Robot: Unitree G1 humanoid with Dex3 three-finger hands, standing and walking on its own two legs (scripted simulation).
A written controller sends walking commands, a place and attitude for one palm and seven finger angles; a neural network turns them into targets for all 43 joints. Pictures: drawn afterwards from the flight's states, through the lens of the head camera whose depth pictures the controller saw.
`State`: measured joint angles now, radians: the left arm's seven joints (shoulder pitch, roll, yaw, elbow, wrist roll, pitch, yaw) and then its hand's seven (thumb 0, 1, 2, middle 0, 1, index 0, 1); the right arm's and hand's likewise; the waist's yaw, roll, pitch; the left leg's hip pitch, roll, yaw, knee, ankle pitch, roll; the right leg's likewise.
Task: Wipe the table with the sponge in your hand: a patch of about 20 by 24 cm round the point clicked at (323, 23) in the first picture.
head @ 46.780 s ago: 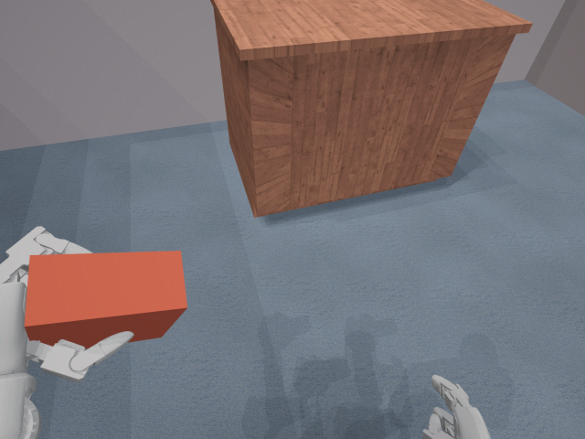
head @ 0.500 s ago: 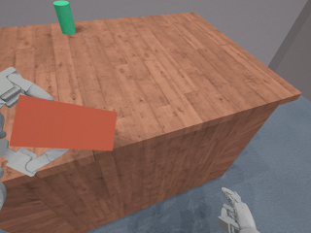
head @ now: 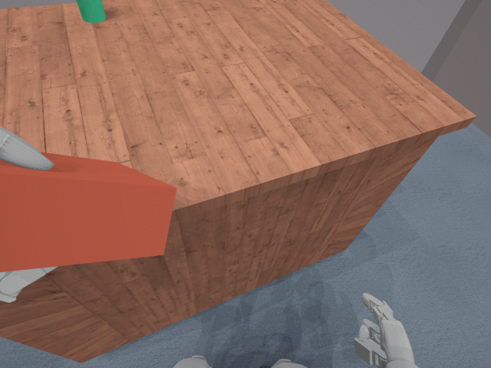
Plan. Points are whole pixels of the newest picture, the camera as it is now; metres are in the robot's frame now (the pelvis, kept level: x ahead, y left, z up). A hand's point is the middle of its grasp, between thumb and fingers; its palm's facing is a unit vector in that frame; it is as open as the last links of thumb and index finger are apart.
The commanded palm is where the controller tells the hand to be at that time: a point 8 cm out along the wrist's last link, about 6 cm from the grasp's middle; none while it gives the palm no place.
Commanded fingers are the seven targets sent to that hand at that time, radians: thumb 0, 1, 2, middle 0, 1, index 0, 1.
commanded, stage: step back with the hand held close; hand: left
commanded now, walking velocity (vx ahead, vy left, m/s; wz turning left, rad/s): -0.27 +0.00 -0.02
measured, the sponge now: (93, 200) +0.23 +0.17 +0.23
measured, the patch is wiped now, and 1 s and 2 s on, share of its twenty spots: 1.00 1.00 1.00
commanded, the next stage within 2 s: stop stepping back and stand still in 0.64 s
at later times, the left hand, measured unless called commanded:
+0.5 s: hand out of the picture +0.11 +0.22 +0.28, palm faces +0.46 -0.77 -0.44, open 10.3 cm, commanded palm +0.06 +0.29 +0.30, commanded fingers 0.00 0.10 1.30 -1.20 -1.60 -1.20 -1.60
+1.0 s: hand out of the picture -0.04 +0.24 +0.30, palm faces +0.54 -0.77 -0.35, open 10.3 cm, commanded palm -0.07 +0.29 +0.30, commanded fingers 0.00 0.10 1.30 -1.20 -1.60 -1.20 -1.60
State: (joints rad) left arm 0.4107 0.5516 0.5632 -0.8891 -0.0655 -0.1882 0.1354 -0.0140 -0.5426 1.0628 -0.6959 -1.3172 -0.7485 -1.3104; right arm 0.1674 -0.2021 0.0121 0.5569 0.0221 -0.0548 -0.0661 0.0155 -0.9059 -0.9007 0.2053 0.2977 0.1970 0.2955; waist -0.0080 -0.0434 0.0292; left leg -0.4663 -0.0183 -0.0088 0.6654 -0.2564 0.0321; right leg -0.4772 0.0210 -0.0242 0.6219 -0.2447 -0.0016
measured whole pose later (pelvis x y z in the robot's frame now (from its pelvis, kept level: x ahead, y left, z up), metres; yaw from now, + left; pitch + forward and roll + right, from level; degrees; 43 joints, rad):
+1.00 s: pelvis -0.22 +0.01 +0.01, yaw +1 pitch +1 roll -1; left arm 0.30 0.54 0.56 -0.85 -0.06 -0.17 0.17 -0.01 -0.55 1.07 -0.70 -1.32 -0.75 -1.31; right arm 0.26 -0.19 -0.01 0.62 0.05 -0.10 -0.04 0.01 -0.91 -0.90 0.20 0.30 0.19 0.30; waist 0.00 -0.07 0.00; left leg -0.33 0.06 -0.02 0.61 -0.29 -0.03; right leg -0.44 0.05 -0.01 0.79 -0.43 0.01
